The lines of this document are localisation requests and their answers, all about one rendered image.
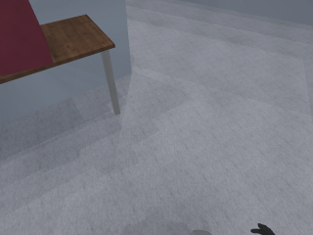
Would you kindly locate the table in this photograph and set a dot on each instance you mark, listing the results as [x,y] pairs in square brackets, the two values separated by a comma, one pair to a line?
[73,39]

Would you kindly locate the right robot hand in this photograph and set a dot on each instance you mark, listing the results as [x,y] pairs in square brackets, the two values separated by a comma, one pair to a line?
[264,230]

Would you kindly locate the carton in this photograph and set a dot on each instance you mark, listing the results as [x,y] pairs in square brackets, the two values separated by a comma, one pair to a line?
[23,45]

